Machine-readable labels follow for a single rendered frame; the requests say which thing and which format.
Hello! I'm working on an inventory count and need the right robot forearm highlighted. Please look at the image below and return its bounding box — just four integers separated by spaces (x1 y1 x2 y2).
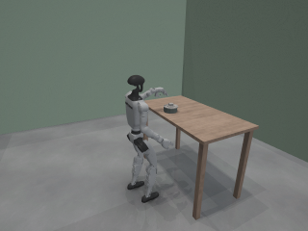
143 126 165 144

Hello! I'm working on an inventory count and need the left robot forearm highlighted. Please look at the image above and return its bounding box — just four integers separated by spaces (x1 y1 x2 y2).
140 88 157 100

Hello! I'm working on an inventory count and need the robot right hand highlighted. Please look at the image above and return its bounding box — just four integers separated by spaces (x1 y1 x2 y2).
162 139 174 151

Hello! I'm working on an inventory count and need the robot right upper arm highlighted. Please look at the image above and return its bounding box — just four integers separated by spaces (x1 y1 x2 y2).
138 101 149 134

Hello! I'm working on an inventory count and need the pot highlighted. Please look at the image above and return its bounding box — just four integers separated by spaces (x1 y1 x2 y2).
164 108 177 114

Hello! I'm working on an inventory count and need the humanoid robot head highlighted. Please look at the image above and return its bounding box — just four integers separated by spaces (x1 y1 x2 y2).
127 75 145 101

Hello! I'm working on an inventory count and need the table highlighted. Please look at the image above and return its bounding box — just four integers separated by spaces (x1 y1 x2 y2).
143 95 259 220

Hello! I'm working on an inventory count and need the lid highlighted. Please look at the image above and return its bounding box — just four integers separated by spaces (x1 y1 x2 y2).
164 104 178 110

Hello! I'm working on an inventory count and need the robot left hand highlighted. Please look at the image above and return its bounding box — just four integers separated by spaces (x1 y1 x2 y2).
154 87 168 97

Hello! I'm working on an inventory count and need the left robot foot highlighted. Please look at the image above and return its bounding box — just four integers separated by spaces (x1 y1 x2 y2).
127 181 144 190

